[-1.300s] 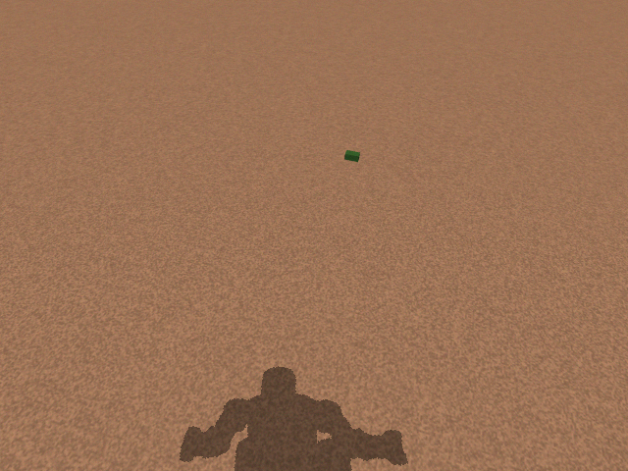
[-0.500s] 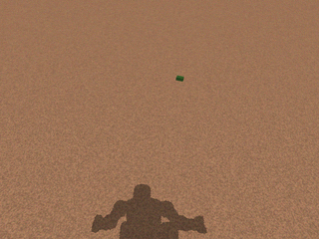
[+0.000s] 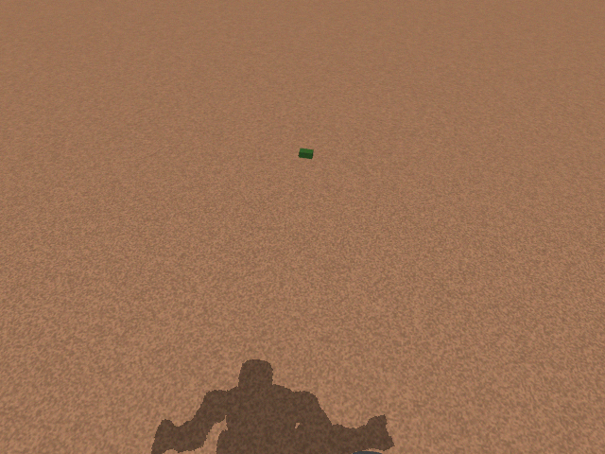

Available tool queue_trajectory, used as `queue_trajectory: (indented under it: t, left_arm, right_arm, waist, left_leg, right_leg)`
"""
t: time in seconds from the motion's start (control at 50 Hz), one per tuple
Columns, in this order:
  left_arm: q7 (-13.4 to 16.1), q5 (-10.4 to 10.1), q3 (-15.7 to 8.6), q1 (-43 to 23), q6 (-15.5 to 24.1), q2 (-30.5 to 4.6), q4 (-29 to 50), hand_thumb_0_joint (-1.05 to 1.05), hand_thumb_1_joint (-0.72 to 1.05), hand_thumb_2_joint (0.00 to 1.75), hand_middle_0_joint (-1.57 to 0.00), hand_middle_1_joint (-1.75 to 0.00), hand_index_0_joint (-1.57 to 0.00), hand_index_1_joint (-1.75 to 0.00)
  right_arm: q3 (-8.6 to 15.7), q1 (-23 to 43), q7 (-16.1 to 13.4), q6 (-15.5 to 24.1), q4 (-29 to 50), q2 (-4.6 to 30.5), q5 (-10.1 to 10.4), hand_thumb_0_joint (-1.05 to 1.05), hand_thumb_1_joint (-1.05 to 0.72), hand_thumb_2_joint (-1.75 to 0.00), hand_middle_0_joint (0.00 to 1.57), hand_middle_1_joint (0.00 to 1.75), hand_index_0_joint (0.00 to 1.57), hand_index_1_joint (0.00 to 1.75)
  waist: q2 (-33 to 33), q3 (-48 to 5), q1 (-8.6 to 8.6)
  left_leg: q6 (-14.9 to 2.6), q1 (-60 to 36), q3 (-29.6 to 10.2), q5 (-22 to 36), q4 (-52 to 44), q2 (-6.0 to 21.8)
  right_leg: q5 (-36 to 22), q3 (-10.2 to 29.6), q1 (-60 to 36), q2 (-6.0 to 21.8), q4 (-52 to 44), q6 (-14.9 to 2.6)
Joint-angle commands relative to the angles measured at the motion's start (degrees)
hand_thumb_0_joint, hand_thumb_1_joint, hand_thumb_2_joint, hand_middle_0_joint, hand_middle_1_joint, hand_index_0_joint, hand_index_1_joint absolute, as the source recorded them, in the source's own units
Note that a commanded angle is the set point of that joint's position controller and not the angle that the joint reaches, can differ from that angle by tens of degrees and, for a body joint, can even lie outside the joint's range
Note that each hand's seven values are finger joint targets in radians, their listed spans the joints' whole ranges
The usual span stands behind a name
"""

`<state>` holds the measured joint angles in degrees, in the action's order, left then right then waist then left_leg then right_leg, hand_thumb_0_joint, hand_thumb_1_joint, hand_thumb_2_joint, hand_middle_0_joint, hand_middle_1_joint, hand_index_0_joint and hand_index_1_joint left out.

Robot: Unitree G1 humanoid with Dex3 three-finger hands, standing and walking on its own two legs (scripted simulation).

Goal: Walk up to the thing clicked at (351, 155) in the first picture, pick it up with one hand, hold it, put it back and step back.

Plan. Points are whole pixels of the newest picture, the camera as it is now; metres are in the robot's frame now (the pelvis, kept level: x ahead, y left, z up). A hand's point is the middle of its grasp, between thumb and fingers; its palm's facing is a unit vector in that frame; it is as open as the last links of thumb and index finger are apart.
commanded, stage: walk up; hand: left
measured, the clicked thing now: (306, 153) +1.67 -0.03 -0.76
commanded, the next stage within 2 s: none
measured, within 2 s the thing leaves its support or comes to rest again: neither
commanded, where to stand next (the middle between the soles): +1.23 -0.18 m, yaw -13 degrees
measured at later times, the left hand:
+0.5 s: hand (180, 389) +0.25 +0.20 -0.15, palm faces -0.11 -0.94 -0.34, open 7.4 cm
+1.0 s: hand (242, 210) +0.64 +0.14 -0.13, palm faces -0.27 -0.87 -0.42, open 7.4 cm
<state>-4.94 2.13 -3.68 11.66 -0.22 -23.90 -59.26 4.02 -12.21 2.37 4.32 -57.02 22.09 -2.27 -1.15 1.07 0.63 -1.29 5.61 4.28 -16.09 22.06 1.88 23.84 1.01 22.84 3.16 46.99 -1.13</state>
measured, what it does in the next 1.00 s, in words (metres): walks ahead: right foot, then left foot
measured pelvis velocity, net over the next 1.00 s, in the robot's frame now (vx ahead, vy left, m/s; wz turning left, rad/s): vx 0.45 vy -0.11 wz -0.22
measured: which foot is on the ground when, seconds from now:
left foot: down 0.00-0.14, up 0.16-0.54, down 0.56-0.98, up 1.00-1.00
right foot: up 0.00-0.12, down 0.14-0.58, up 0.60-0.94, down 0.96-1.00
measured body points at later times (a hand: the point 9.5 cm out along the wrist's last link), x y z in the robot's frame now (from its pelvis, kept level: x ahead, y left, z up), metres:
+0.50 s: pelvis +0.20 -0.07 -0.01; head +0.20 -0.06 +0.44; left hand +0.25 +0.25 -0.13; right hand +0.26 -0.40 -0.11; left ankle +0.35 +0.06 -0.72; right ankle +0.12 -0.19 -0.74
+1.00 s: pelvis +0.45 -0.11 -0.03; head +0.46 -0.13 +0.42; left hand +0.65 +0.18 -0.11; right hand +0.38 -0.43 -0.15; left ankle +0.37 +0.06 -0.73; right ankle +0.53 -0.25 -0.74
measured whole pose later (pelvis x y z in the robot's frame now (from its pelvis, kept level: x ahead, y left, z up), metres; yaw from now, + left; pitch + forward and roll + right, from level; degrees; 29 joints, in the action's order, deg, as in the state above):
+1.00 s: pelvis +0.45 -0.11 -0.03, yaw -12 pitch -2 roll +0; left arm -4.5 0.6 -3.5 10.4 4.5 -24.9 -50.5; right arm 3.4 -22.5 3.2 3.1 -50.6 25.6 -0.3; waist 2.6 3.7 2.9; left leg -0.4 5.2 7.5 -28.1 40.7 7.1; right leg 9.1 -4.0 24.4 2.6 36.0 -1.5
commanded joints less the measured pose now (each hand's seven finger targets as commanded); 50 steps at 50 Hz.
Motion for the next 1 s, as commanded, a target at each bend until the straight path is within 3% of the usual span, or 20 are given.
queue_trajectory:
  t: [0.0, 0.04, 0.1, 0.12, 0.14, 0.16, 0.26, 0.42, 0.48, 0.52, 0.54, 0.56, 0.58, 0.62, 0.68, 0.76, 0.9, 0.94, 0.96, 0.98]
  left_arm:
    - [-1.8, -0.5, -3.3, -4.4, 2.5, -10.9, 8.0, 0.00, 0.90, 0.90, -0.20, -0.30, -0.20, -0.30]
    - [-1.9, -0.4, -3.7, -3.1, 2.5, -10.8, 7.7, 0.00, 0.90, 0.90, -0.20, -0.30, -0.20, -0.30]
    - [-0.3, -0.2, -5.5, 11.1, 3.4, -13.5, 3.7, 0.00, 0.90, 0.90, -0.20, -0.30, -0.20, -0.30]
    - [1.1, 0.2, -7.2, 18.8, 4.0, -18.0, 2.8, 0.00, 0.90, 0.90, -0.20, -0.30, -0.20, -0.30]
    - [1.6, 0.0, -7.3, 17.5, 4.6, -23.0, 5.5, 0.00, 0.90, 0.90, -0.20, -0.30, -0.20, -0.30]
    - [1.4, -1.1, -6.9, 10.1, 4.5, -23.9, 8.1, 0.00, 0.90, 0.90, -0.20, -0.30, -0.20, -0.30]
    - [2.0, -2.1, -4.5, 3.2, 5.5, -16.2, 10.5, 0.00, 0.90, 0.90, -0.20, -0.30, -0.20, -0.30]
    - [2.0, -1.6, -4.4, 4.1, 6.4, -17.0, 13.6, 0.00, 0.90, 0.90, -0.20, -0.30, -0.20, -0.30]
    - [2.1, -1.6, -4.1, 2.0, 6.2, -17.0, 13.9, 0.00, 0.90, 0.90, -0.20, -0.30, -0.20, -0.30]
    - [2.2, -1.3, -2.8, 4.9, 6.1, -13.8, 14.0, 0.00, 0.90, 0.90, -0.20, -0.30, -0.20, -0.30]
    - [2.6, -2.0, -1.6, 7.8, 6.0, -9.6, 14.1, 0.00, 0.90, 0.90, -0.20, -0.30, -0.20, -0.30]
    - [3.1, -2.9, -1.4, 8.9, 6.0, -9.0, 14.3, 0.00, 0.90, 0.90, -0.20, -0.30, -0.20, -0.30]
    - [3.9, -1.9, -1.7, 6.9, 6.1, -13.5, 13.7, 0.00, 0.90, 0.90, -0.20, -0.30, -0.20, -0.30]
    - [3.3, -2.9, -1.8, 6.8, 6.1, -14.0, 12.1, 0.00, 0.90, 0.90, -0.20, -0.30, -0.20, -0.30]
    - [1.8, -2.7, -1.9, 7.5, 5.2, -12.1, 10.7, 0.00, 0.90, 0.90, -0.20, -0.30, -0.20, -0.30]
    - [0.3, -2.1, -1.6, 1.4, 4.8, -11.1, 13.3, 0.00, 0.90, 0.90, -0.20, -0.30, -0.20, -0.30]
    - [0.2, -2.1, -2.4, 0.7, 5.2, -10.1, 11.5, 0.00, 0.90, 0.90, -0.20, -0.30, -0.20, -0.30]
    - [1.5, -1.8, -4.3, 9.2, 6.1, -14.2, 9.0, 0.00, 0.90, 0.90, -0.20, -0.30, -0.20, -0.30]
    - [2.4, -1.5, -5.9, 16.2, 6.6, -20.2, 9.0, 0.00, 0.90, 0.90, -0.20, -0.30, -0.20, -0.30]
    - [2.7, -2.8, -5.9, 16.1, 6.5, -22.8, 9.1, 0.00, 0.90, 0.90, -0.20, -0.30, -0.20, -0.30]
  right_arm:
    - [4.7, 7.1, -0.2, 1.5, 6.9, 17.9, -0.9, 0.00, -0.90, -0.90, 0.20, 0.30, 0.20, 0.30]
    - [4.7, 6.6, 0.1, 1.2, 7.1, 17.8, -0.7, 0.00, -0.90, -0.90, 0.20, 0.30, 0.20, 0.30]
    - [3.5, 6.7, 0.1, 0.0, 7.7, 15.0, -0.6, 0.00, -0.90, -0.90, 0.20, 0.30, 0.20, 0.30]
    - [1.8, 4.3, 0.3, -0.2, 8.3, 10.4, -0.3, 0.00, -0.90, -0.90, 0.20, 0.30, 0.20, 0.30]
    - [1.2, 5.8, 0.5, -0.1, 11.2, 9.7, 1.1, 0.00, -0.90, -0.90, 0.20, 0.30, 0.20, 0.30]
    - [2.6, 8.3, 0.1, -0.4, 10.6, 15.2, 0.5, 0.00, -0.90, -0.90, 0.20, 0.30, 0.20, 0.30]
    - [3.0, -1.9, 1.8, -0.7, 5.6, 15.2, 1.2, 0.00, -0.90, -0.90, 0.20, 0.30, 0.20, 0.30]
    - [3.5, 5.6, 2.9, 0.1, 11.1, 13.1, 0.6, 0.00, -0.90, -0.90, 0.20, 0.30, 0.20, 0.30]
    - [4.1, 1.5, 2.6, 0.7, 10.4, 12.8, 0.6, 0.00, -0.90, -0.90, 0.20, 0.30, 0.20, 0.30]
    - [5.4, -8.7, 1.6, 1.5, 7.7, 15.5, 0.3, 0.00, -0.90, -0.90, 0.20, 0.30, 0.20, 0.30]
    - [6.9, -17.0, 0.8, 1.9, 6.8, 19.5, -0.8, 0.00, -0.90, -0.90, 0.20, 0.30, 0.20, 0.30]
    - [7.5, -15.8, 0.5, 2.2, 8.5, 22.9, 0.0, 0.00, -0.90, -0.90, 0.20, 0.30, 0.20, 0.30]
    - [7.5, -11.4, 0.5, 1.9, 9.5, 22.8, 1.7, 0.00, -0.90, -0.90, 0.20, 0.30, 0.20, 0.30]
    - [5.2, -6.0, 0.1, 1.8, 11.4, 18.0, 2.1, 0.00, -0.90, -0.90, 0.20, 0.30, 0.20, 0.30]
    - [3.8, -4.3, 0.0, 2.4, 12.0, 16.0, 2.1, 0.00, -0.90, -0.90, 0.20, 0.30, 0.20, 0.30]
    - [4.1, -4.2, 0.1, 2.6, 13.0, 17.9, 1.6, 0.00, -0.90, -0.90, 0.20, 0.30, 0.20, 0.30]
    - [3.5, -4.8, 0.2, 1.4, 12.8, 17.2, 2.2, 0.00, -0.90, -0.90, 0.20, 0.30, 0.20, 0.30]
    - [1.8, -7.8, 0.2, 1.1, 13.0, 13.3, 1.8, 0.00, -0.90, -0.90, 0.20, 0.30, 0.20, 0.30]
    - [0.6, -9.1, 0.2, 1.2, 14.5, 9.9, 2.1, 0.00, -0.90, -0.90, 0.20, 0.30, 0.20, 0.30]
    - [1.7, -7.6, -0.1, 0.7, 13.9, 14.0, 2.3, 0.00, -0.90, -0.90, 0.20, 0.30, 0.20, 0.30]
  waist:
    - [11.6, 3.4, -1.00]
    - [10.7, 3.6, -1.24]
    - [-3.7, -2.6, -8.23]
    - [-18.6, -4.5, -11.75]
    - [-23.3, -3.2, -10.09]
    - [-11.3, 3.6, -7.30]
    - [-6.7, 4.1, -1.29]
    - [-3.5, 4.6, -3.13]
    - [-3.0, 3.6, -0.09]
    - [6.1, -2.6, 4.78]
    - [17.3, -7.9, 8.06]
    - [20.3, -6.6, 6.45]
    - [12.3, -4.9, 4.60]
    - [5.9, 0.7, 1.53]
    - [9.3, 2.6, 0.12]
    - [9.7, 3.3, 0.80]
    - [5.4, 0.7, -1.55]
    - [-5.2, -4.8, -5.93]
    - [-17.0, -9.8, -8.46]
    - [-14.4, -8.2, -8.17]
  left_leg:
    - [-8.86, 3.8, -8.8, -18.1, -13.0, 14.4]
    - [-7.37, 7.9, -4.6, -15.9, -9.7, 12.5]
    - [-4.91, 18.4, 2.4, -12.6, 15.8, 7.4]
    - [-2.99, 28.2, 5.2, -14.8, 35.8, 1.3]
    - [-0.38, 37.8, -0.3, -18.7, 45.5, -4.1]
    - [0.39, 35.3, -7.1, -13.9, 47.3, 2.6]
    - [-0.01, 26.9, -6.7, -0.4, 36.5, 6.4]
    - [2.22, 19.7, -3.3, 8.0, 14.7, 5.6]
    - [1.33, 9.1, 0.1, 7.3, 11.4, 3.5]
    - [-1.46, -8.6, 0.5, 0.6, 7.4, 0.4]
    - [-5.38, -17.2, -14.3, -13.4, 0.2, 10.3]
    - [-10.62, -18.9, -41.4, -18.1, -10.0, 23.4]
    - [-14.50, -11.8, -44.1, -18.2, -11.0, 25.6]
    - [-10.71, -2.8, -23.8, -10.2, -8.4, 18.7]
    - [-9.78, 4.2, -11.7, 0.5, -9.5, 15.0]
    - [-12.51, 2.9, -8.3, 1.3, -10.2, 16.5]
    - [-8.02, 6.9, -1.7, 5.5, 0.6, 12.9]
    - [-5.07, 15.3, 3.1, 10.2, 22.6, 7.1]
    - [-2.36, 25.7, 4.2, -4.3, 40.8, 0.7]
    - [-1.29, 33.2, -2.4, -14.2, 46.7, -1.4]
  right_leg:
    - [-3.2, -1.0, 2.4, 3.4, -6.1, 0.95]
    - [-7.5, -4.2, -4.6, 1.7, -9.6, 1.12]
    - [-9.2, -6.8, -26.8, -2.4, -14.8, 0.40]
    - [7.1, 4.7, -34.3, 1.8, -23.4, -1.89]
    - [23.9, 38.6, -29.0, 17.2, -40.6, -9.03]
    - [31.9, 44.8, -17.8, 21.9, -42.9, -13.46]
    - [10.8, 18.2, -11.8, 10.6, -37.6, -9.43]
    - [4.3, 10.1, -7.8, 9.5, -34.8, -9.92]
    - [-1.2, 7.6, -4.0, 9.1, -29.4, -9.26]
    - [-18.6, 1.6, 0.7, 3.5, -8.0, -6.39]
    - [-16.4, -1.9, 8.1, -1.7, 12.5, -3.52]
    - [4.2, 0.4, 20.1, -9.4, 20.4, -1.87]
    - [4.3, 6.5, 18.9, -4.6, 25.6, -2.55]
    - [-3.4, 7.0, 15.7, -0.2, 21.7, -1.61]
    - [-5.9, 3.6, 10.1, 1.6, 13.1, 0.10]
    - [-8.9, 0.3, 9.3, 4.0, -1.4, 1.04]
    - [-18.9, -6.4, -8.4, -0.9, -14.6, -1.08]
    - [-9.8, -2.7, -26.4, -1.2, -18.2, -3.34]
    - [-0.9, 20.7, -34.9, 13.8, -23.8, -8.20]
    - [1.0, 40.0, -34.4, 21.6, -31.6, -14.03]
